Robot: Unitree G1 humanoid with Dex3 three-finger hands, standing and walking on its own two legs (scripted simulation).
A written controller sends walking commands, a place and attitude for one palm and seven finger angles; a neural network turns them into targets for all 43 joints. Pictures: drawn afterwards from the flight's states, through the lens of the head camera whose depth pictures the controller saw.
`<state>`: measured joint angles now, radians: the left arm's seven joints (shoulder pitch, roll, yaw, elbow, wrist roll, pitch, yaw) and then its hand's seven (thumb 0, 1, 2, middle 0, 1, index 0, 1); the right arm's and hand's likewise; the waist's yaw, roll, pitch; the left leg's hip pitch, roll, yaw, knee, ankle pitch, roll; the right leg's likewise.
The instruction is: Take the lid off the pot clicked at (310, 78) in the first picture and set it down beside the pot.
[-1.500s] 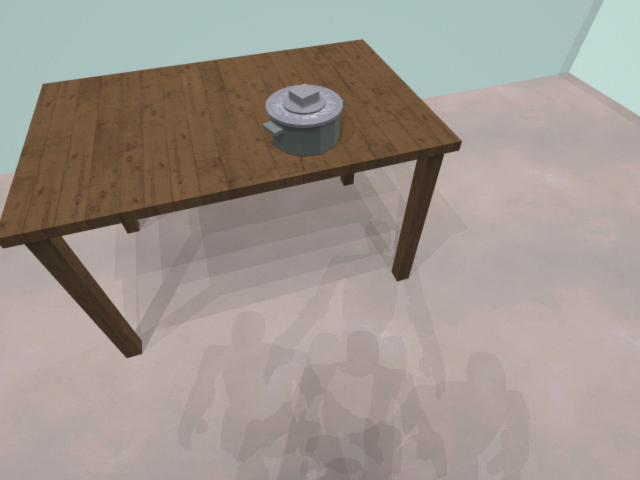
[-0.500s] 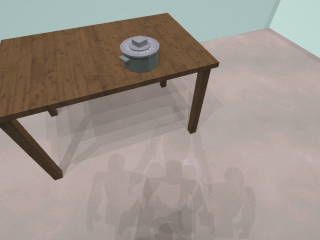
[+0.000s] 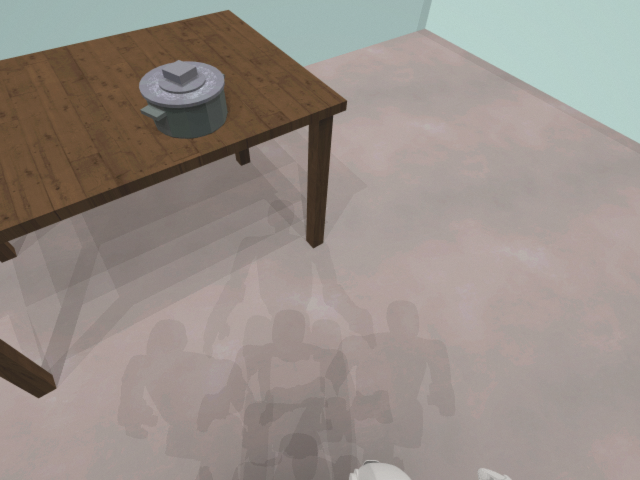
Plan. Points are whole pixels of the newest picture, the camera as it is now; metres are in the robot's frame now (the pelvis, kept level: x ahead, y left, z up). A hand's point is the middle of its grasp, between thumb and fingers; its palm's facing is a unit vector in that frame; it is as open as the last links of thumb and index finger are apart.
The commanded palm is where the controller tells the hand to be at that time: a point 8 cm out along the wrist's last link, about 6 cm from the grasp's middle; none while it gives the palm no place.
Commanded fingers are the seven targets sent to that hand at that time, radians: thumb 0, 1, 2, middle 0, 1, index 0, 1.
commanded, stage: walk to a spot facing it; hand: left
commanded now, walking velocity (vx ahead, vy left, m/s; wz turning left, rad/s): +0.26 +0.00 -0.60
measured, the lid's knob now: (180, 72) +0.91 +0.41 +0.00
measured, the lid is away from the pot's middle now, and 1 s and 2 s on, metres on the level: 0.00 0.00 0.00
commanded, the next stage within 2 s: turn to face it in 1.00 s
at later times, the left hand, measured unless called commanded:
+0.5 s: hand (219, 476) +0.15 +0.15 -0.16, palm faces -0.24 -0.95 -0.21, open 7.4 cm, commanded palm none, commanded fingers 0.00 0.90 0.90 -0.20 -0.30 -0.20 -0.30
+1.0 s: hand (383, 275) +0.50 -0.08 -0.16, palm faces -0.63 -0.75 -0.19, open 7.4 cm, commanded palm none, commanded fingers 0.00 0.90 0.90 -0.20 -0.30 -0.20 -0.30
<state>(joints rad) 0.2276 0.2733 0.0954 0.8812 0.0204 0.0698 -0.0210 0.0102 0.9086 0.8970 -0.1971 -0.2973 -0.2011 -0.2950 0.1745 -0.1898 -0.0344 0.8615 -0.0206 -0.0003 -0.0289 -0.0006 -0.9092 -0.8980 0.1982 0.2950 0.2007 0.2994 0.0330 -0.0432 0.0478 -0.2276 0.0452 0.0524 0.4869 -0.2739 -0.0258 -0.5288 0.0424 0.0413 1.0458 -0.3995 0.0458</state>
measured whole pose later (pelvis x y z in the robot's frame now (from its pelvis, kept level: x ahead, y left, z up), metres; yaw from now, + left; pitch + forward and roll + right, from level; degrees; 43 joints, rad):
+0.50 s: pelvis +0.10 -0.04 +0.00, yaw -19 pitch +0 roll +0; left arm 0.39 0.21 0.05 0.96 0.02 -0.01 -0.02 0.01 0.90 0.90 -0.20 -0.30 -0.21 -0.30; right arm 0.22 -0.23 -0.06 0.88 -0.02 -0.02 0.02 0.01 -0.91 -0.90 0.19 0.29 0.20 0.30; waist 0.04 -0.02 0.03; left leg -0.45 0.05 0.06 0.71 -0.30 -0.04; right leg -0.13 0.05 0.12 0.46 -0.33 -0.03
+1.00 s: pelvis +0.27 -0.14 -0.01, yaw -36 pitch +0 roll +1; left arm 0.06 0.21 0.06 0.90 0.03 0.01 -0.06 0.01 0.91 0.90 -0.19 -0.30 -0.20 -0.29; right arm 0.51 -0.17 -0.03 1.06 -0.03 -0.07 -0.02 0.00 -0.91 -0.90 0.20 0.29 0.20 0.30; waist -0.07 0.00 0.09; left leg 0.07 0.13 0.31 0.42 -0.43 -0.09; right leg -0.56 -0.05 -0.14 0.65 -0.18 -0.05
